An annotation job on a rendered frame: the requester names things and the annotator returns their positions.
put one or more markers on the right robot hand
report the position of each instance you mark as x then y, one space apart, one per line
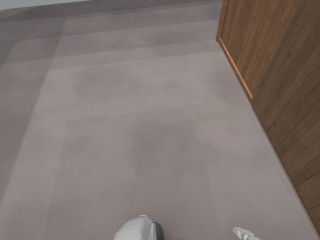
244 234

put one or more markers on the robot left thigh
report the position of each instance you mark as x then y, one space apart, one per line
137 229

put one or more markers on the wardrobe door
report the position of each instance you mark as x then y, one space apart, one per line
287 101
252 31

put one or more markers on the robot left foot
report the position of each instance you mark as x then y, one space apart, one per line
158 231

